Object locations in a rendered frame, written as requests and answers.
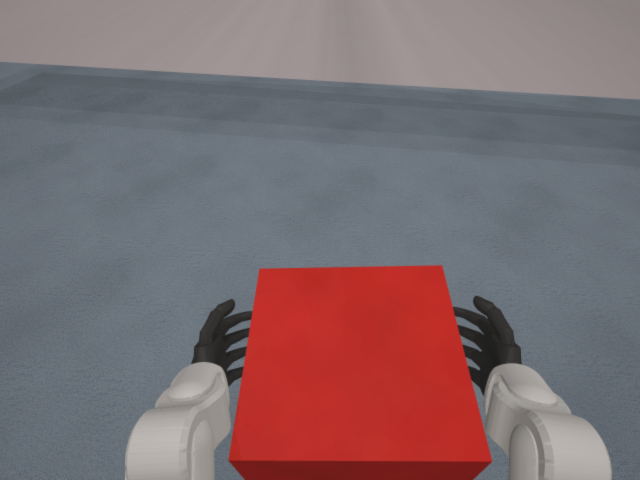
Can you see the robot right hand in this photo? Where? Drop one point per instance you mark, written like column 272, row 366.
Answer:
column 497, row 341

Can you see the robot left forearm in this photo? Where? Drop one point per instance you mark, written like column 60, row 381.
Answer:
column 176, row 440

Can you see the robot left hand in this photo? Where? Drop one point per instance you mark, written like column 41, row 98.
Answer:
column 213, row 343

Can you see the carton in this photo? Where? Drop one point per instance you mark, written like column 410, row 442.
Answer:
column 356, row 373

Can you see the robot right forearm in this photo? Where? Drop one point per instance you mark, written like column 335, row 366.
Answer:
column 536, row 430

